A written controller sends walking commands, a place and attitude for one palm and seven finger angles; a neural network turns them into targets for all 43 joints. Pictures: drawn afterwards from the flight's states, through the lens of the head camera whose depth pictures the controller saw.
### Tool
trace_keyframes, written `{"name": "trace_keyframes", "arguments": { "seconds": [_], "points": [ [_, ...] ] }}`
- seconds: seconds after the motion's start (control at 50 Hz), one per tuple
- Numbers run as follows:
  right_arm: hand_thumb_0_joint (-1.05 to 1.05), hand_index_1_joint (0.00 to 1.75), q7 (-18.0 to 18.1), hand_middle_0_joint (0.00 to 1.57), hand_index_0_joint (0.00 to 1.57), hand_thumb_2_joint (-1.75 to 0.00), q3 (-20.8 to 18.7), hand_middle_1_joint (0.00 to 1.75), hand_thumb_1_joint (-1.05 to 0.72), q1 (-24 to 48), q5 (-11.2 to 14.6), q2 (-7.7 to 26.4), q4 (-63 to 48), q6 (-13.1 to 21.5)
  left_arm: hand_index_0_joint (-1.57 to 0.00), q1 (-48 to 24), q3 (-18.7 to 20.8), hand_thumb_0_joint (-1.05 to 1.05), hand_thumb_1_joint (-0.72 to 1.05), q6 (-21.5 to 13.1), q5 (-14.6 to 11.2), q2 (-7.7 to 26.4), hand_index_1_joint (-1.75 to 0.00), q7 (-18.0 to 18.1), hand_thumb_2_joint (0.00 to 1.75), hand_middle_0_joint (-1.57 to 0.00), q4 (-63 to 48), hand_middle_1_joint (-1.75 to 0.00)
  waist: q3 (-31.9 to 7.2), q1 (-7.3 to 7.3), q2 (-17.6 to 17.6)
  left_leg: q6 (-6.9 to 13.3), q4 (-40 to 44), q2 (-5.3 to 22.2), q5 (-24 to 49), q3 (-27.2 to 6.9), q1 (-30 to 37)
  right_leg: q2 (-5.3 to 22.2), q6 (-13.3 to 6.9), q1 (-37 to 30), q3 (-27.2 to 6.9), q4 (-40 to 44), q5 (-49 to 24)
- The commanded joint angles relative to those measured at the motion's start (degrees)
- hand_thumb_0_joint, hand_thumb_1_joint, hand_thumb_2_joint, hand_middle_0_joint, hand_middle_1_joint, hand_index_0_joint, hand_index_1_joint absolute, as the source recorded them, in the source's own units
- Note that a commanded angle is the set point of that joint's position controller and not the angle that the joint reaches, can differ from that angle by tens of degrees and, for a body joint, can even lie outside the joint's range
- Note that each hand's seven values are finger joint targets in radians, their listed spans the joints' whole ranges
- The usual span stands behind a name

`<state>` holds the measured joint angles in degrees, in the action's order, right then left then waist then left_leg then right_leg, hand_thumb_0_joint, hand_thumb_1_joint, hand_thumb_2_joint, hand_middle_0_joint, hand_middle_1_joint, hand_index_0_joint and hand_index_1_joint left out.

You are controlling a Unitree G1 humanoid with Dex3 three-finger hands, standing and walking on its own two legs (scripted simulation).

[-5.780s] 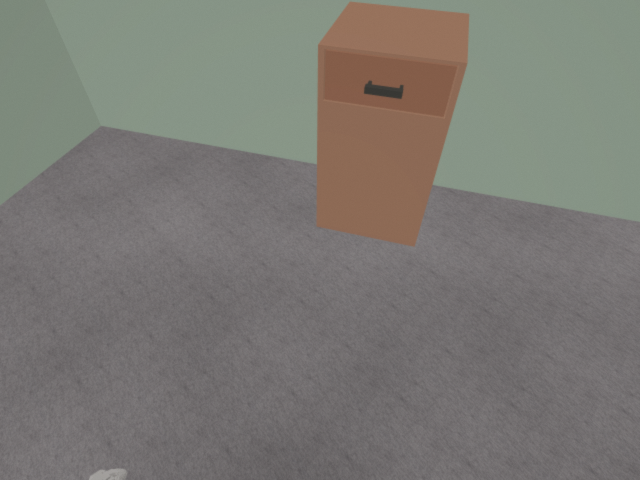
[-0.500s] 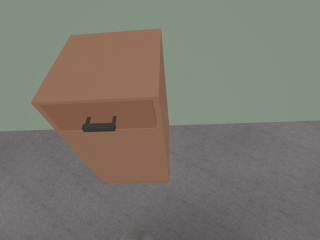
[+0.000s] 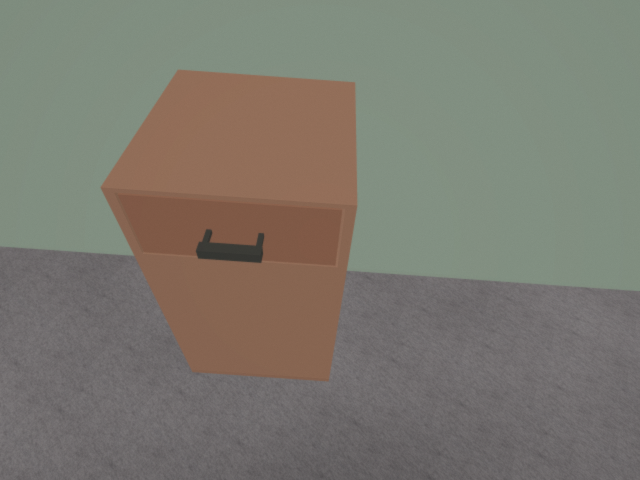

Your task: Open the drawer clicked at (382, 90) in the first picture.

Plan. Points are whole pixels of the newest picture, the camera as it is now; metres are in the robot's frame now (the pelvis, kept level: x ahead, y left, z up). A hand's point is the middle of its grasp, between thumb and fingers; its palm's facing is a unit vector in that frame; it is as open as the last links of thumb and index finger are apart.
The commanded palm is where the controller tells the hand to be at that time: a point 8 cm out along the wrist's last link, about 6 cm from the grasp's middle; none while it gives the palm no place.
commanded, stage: come to a stop and stand still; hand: left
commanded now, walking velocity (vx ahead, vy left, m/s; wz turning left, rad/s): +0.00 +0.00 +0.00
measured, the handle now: (232, 244) +0.51 +0.21 -0.08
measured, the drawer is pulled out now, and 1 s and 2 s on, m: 0.00 0.00 0.00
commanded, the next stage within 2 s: look again from close up in 0.36 s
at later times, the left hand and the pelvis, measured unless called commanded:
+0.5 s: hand out of the picture +0.01 +0.17 -0.18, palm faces +0.02 -0.98 -0.19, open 7.3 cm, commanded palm none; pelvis +0.02 +0.00 +0.00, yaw +0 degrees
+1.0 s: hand out of the picture +0.03 +0.16 -0.17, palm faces +0.01 -0.97 -0.22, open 7.3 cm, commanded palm none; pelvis +0.02 -0.01 +0.00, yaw -1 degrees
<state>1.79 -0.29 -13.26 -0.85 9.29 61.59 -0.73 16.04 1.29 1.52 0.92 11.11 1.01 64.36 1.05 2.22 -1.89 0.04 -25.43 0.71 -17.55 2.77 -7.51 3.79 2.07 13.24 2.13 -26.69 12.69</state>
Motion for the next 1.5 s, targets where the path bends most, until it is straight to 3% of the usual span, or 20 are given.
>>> {"name": "trace_keyframes", "arguments": {
  "seconds": [0.0,0.42,0.44,0.46,0.52,0.58,0.72,1.02,1.04,1.06,1.08,1.1,1.12,1.14,1.16,1.18,1.22,1.28,1.38,1.48],
  "points": [
    [0.0,0.3,0.26,0.2,0.2,-0.9,-1.07,0.3,-0.9,-3.65,0.61,6.62,-0.75,1.59,-0.2,1.55,-0.16,0.0,0.9,-1.59,-0.19,3.76,-0.3,0.33,0.9,-0.2,-0.36,-0.3,1.21,-1.67,0.26,1.35,7.04,6.29,11.59,-4.62,-2.87,2.47,-1.99,-3.09,-2.4,4.78,-9.01],
    [0.0,0.3,1.01,0.2,0.2,-0.9,-0.41,0.3,-0.9,-9.56,0.46,2.91,3.53,2.42,-0.2,3.71,-0.36,0.0,0.9,-1.87,-0.48,0.93,-0.3,1.29,0.9,-0.2,1.24,-0.3,3.12,-1.52,2.28,1.08,7.08,6.06,17.11,-3.06,-2.0,2.25,-2.32,-4.94,-1.79,4.33,-11.99],
    [0.0,0.3,0.07,0.2,0.2,-0.9,-0.74,0.3,-0.9,-3.27,0.99,5.78,-1.1,3.02,-0.2,7.07,-0.6,0.0,0.9,-3.55,0.14,3.93,-0.3,3.63,0.9,-0.2,2.12,-0.3,5.49,-0.04,0.62,-0.72,-5.3,6.19,21.12,-0.83,-7.77,5.74,-2.84,-3.24,-5.08,1.79,-32.14],
    [0.0,0.3,-0.08,0.2,0.2,-0.9,-0.76,0.3,-0.9,-7.69,0.45,2.76,-2.25,2.52,-0.2,5.85,-0.07,0.0,0.9,-4.17,-0.12,5.44,-0.3,3.04,0.9,-0.2,-0.26,-0.3,0.77,-2.96,2.63,-0.1,-1.3,3.22,5.99,-2.44,-6.84,6.62,-4.25,-5.55,-5.93,0.11,-26.92],
    [0.0,0.3,-0.33,0.2,0.2,-0.9,-0.14,0.3,-0.9,-10.5,0.04,3.42,-2.18,3.15,-0.2,3.23,-1.05,0.0,0.9,-3.85,-0.32,3.12,-0.3,1.75,0.9,-0.2,-1.94,-0.3,-3.65,-2.82,6.81,1.55,0.43,5.61,15.96,-3.69,-5.04,2.18,-4.17,-5.44,-2.0,-2.59,-10.83],
    [0.0,0.3,0.14,0.2,0.2,-0.9,0.03,0.3,-0.9,-10.37,0.15,4.44,-2.55,3.09,-0.2,3.19,-1.2,0.0,0.9,-3.39,-0.47,2.16,-0.3,1.45,0.9,-0.2,-1.93,-0.3,-0.53,-2.71,2.77,1.93,-0.05,6.07,21.49,-3.8,-3.88,1.89,-4.18,-3.5,-1.44,-2.58,-11.78],
    [0.0,0.3,-0.02,0.2,0.2,-0.9,0.37,0.3,-0.9,-9.02,0.1,5.07,-2.01,2.29,-0.2,2.56,-1.03,0.0,0.9,-2.49,-0.49,2.91,-0.3,1.05,0.9,-0.2,-2.68,-0.3,5.47,-2.42,2.57,1.96,3.53,5.3,10.87,-3.2,-6.03,1.45,-3.87,-1.44,-2.49,-0.58,-7.07],
    [0.0,0.3,0.07,0.2,0.2,-0.9,0.64,0.3,-0.9,-8.65,0.1,4.71,0.85,2.14,-0.2,2.46,-0.64,0.0,0.9,-2.84,-0.52,3.46,-0.3,0.9,0.9,-0.2,-1.94,-0.3,3.33,-2.29,1.29,1.12,4.27,4.99,11.31,-2.1,-3.03,2.18,-4.01,-3.45,-3.11,1.5,-12.18],
    [0.0,0.3,-0.26,0.2,0.2,-0.9,-0.86,0.3,-0.9,-1.5,0.6,7.16,-3.16,2.52,-0.2,8.38,0.25,0.0,0.9,-3.94,-0.14,6.53,-0.3,3.47,0.9,-0.2,0.31,-0.3,4.45,0.87,-12.22,-0.8,-11.01,5.58,13.78,0.19,-10.27,6.06,-2.21,-5.56,-6.64,0.71,-45.41],
    [0.0,0.3,2.9,0.2,0.2,-0.9,-0.73,0.3,-0.9,-0.71,3.09,15.37,-21.17,11.42,-0.2,-38.15,-1.54,0.0,0.88,-14.55,10.28,23.24,-0.32,3.19,0.89,-0.2,-83.16,-0.32,-23.97,-4.1,8.25,2.63,-1.08,-0.65,20.96,0.28,4.43,0.77,-4.87,-9.74,-10.72,-4.45,-37.2],
    [0.0,0.3,4.72,0.2,0.2,-0.9,-2.11,0.3,-0.9,1.93,2.09,10.87,-18.9,16.14,-0.2,-10.23,1.18,0.0,0.85,-9.03,11.3,19.48,-0.33,7.84,0.88,-0.2,-67.42,-0.33,-22.84,0.31,19.83,2.71,0.84,0.38,32.95,0.05,6.39,-1.82,-5.75,-5.98,-5.26,-7.06,-19.38],
    [0.0,0.3,4.58,0.2,0.2,-0.9,-2.56,0.3,-0.9,3.19,4.18,8.52,-19.08,17.69,-0.21,1.62,-4.23,0.0,0.83,-0.51,11.37,7.87,-0.34,10.82,0.87,-0.21,-62.97,-0.34,-13.54,-1.04,17.25,0.05,1.41,1.3,31.53,-1.88,0.51,-3.29,-5.17,0.28,-1.78,-7.02,-7.11],
    [0.0,0.3,4.38,0.2,0.2,-0.9,-2.1,0.3,-0.9,3.31,3.39,9.44,-19.1,18.29,-0.21,1.44,-6.76,0.0,0.81,0.03,15.46,4.36,-0.36,11.13,0.86,-0.21,-63.12,-0.36,-8.82,-2.16,8.96,0.38,-1.04,1.21,28.18,-1.12,-3.02,-3.57,-4.39,3.16,-0.76,-5.38,-8.77],
    [0.0,0.3,4.14,0.2,0.2,-0.9,-2.48,0.3,-0.9,6.34,2.16,11.11,-21.62,18.21,-0.21,-1.54,-4.55,0.0,0.78,-0.71,20.87,9.47,-0.37,12.6,0.85,-0.21,-65.65,-0.37,-3.85,-2.57,4.92,0.86,-2.83,-0.25,20.84,-2.53,-7.09,-3.77,-4.64,7.11,-2.57,-4.77,-8.18],
    [0.0,0.3,3.69,0.2,0.2,-0.9,-2.67,0.3,-0.9,4.57,0.28,12.14,-22.65,16.93,-0.21,0.16,-2.18,0.0,0.76,-1.23,27.55,12.45,-0.39,14.35,0.84,-0.21,-64.11,-0.39,-6.93,-2.71,0.28,1.27,-4.7,-1.02,16.72,-2.07,-9.88,-3.81,-4.48,9.01,-1.83,-5.55,-4.87],
    [0.0,0.3,3.25,0.2,0.2,-0.9,-3.15,0.3,-0.9,4.8,-0.87,11.34,-25.02,15.54,-0.21,4.4,-2.01,0.0,0.74,-1.3,33.6,11.6,-0.4,15.89,0.83,-0.21,-61.6,-0.4,-7.38,-1.63,-4.77,1.22,-6.26,-1.73,13.34,-1.69,-13.3,-3.97,-4.33,10.79,-1.99,-5.65,-0.59],
    [0.0,0.3,1.09,0.2,0.2,-0.9,-4.29,0.3,-0.9,6.21,-1.79,10.72,-29.64,12.37,-0.22,16.67,-1.78,0.0,0.69,-1.7,44.46,9.96,-0.43,18.71,0.81,-0.22,-57.7,-0.43,-9.29,2.4,-5.44,0.02,-7.68,-2.61,10.06,-0.58,-17.65,-4.58,-5.25,10.31,-3.35,-6.81,4.94],
    [0.0,0.3,-2.48,0.2,0.2,-0.9,-4.64,0.3,-0.9,10.37,-2.59,10.9,-34.7,6.65,-0.22,22.71,-4.33,0.0,0.62,-3.76,55.32,7.18,-0.48,21.68,0.78,-0.22,-56.64,-0.48,-4.69,4.53,-10.14,-0.19,-9.64,-2.75,3.92,0.35,-25.03,-4.24,-6.14,12.93,-5.95,-7.32,6.27],
    [0.0,0.3,-4.36,0.2,0.2,-0.9,-4.39,0.3,-0.9,13.27,-2.74,9.85,-39.34,2.37,-0.23,10.91,2.01,0.0,0.5,-7.61,65.01,14.83,-0.55,27.31,0.73,-0.23,-67.12,-0.55,-13.66,4.94,-4.57,0.77,-15.06,-4.13,2.21,0.74,-26.32,-3.53,-6.22,14.0,-9.19,-11.66,4.45],
    [0.0,0.3,-2.33,0.2,0.2,-0.9,-4.79,0.3,-0.9,12.13,-3.1,8.79,-39.8,2.09,-0.24,-9.53,2.53,0.0,0.39,-7.27,64.31,17.34,-0.63,32.77,0.68,-0.24,-75.8,-0.63,-19.41,0.03,3.06,1.42,-21.25,-4.04,-1.69,-0.5,-20.55,-2.72,-5.62,23.46,-10.33,-12.9,11.63]
  ]
}}
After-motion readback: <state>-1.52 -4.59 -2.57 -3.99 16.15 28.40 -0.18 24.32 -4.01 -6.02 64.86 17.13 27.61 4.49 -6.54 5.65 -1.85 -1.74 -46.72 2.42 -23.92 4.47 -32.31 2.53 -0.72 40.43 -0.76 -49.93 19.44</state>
